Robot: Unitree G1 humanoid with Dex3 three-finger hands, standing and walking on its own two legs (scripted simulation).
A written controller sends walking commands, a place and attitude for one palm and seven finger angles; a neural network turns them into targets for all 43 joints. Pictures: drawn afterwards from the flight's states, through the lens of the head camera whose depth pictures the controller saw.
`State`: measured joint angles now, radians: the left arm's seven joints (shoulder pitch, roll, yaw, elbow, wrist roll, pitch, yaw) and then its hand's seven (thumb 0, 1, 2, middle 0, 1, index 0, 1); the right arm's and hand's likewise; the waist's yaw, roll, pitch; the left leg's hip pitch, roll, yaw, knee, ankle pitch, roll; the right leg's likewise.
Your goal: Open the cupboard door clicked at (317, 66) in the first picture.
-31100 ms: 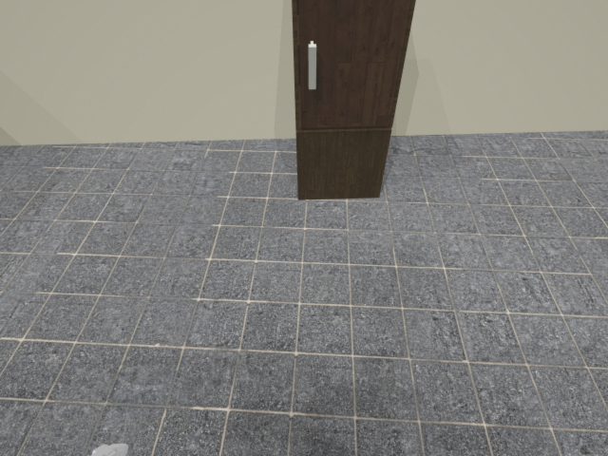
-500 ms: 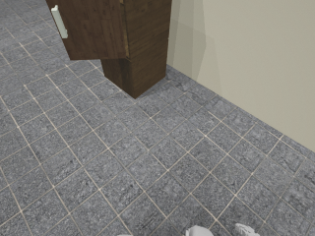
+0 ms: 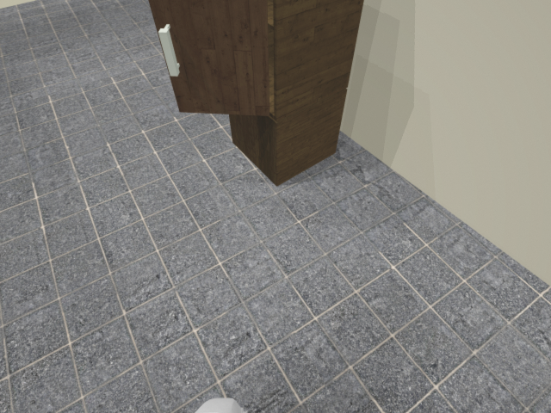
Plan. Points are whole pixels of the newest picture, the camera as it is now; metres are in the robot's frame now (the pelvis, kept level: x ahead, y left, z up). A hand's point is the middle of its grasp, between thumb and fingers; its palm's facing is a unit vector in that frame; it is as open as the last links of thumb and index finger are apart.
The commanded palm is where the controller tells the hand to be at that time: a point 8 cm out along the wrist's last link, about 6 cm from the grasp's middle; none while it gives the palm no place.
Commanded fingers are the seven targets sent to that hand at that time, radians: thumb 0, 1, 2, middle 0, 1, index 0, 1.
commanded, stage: take the last steps up to it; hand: left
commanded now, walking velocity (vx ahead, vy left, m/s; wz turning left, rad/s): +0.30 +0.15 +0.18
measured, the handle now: (171, 50) +1.14 +0.45 -0.08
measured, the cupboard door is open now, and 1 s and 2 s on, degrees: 49 49 49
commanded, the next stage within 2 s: come to a stop and stand still in 1.44 s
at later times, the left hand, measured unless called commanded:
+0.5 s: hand (132, 362) +0.21 +0.28 -0.17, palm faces +0.06 -0.98 -0.20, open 7.4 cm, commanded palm none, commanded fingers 0.00 0.90 0.90 -0.20 -0.30 -0.20 -0.30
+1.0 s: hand (148, 311) +0.30 +0.28 -0.16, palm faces +0.13 -0.97 -0.22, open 7.2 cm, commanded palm none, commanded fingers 0.00 0.90 0.90 -0.20 -0.30 -0.20 -0.30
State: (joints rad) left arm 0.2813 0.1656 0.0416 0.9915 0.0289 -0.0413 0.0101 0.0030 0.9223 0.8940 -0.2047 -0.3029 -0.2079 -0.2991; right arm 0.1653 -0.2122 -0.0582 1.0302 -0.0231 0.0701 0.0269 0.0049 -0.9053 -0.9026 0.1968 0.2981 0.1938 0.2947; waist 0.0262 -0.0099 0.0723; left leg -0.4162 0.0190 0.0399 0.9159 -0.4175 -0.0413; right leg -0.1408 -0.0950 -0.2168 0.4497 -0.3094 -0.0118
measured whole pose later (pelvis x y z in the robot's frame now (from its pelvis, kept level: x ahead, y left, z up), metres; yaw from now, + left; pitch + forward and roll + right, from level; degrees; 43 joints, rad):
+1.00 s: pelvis +0.32 +0.09 +0.00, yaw +4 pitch +1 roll +1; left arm 0.32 0.16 0.04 1.09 0.02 -0.08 0.00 -0.02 0.94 0.89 -0.20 -0.30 -0.20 -0.30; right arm 0.16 -0.20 -0.06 1.04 -0.03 0.00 0.02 0.01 -0.92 -0.90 0.20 0.30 0.19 0.29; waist 0.02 0.02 0.04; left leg -0.56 0.10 0.03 0.84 -0.17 -0.04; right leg -0.08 -0.04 -0.16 0.34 -0.27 -0.03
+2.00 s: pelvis +0.55 +0.20 -0.01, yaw +0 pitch +0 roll +0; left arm 0.16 0.19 0.05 1.02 0.01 0.06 0.03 -0.01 0.92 0.89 -0.20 -0.30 -0.21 -0.30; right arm 0.21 -0.14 -0.04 1.04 -0.03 0.02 -0.04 0.00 -0.92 -0.90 0.20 0.30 0.20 0.30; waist 0.00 -0.04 0.06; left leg -0.28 0.02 0.09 0.56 -0.28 0.03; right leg -0.35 -0.03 -0.03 0.85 -0.49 0.00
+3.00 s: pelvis +0.53 +0.19 -0.01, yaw -3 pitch +0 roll +0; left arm 0.30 0.17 -0.01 1.08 0.02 -0.01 0.02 0.01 0.91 0.89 -0.20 -0.30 -0.20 -0.30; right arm 0.29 -0.15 0.01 1.11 -0.01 -0.02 -0.02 0.00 -0.90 -0.90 0.20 0.30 0.20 0.30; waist 0.00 -0.01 0.02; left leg -0.26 0.02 0.07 0.50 -0.23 0.01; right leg -0.17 -0.01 -0.01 0.50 -0.32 0.00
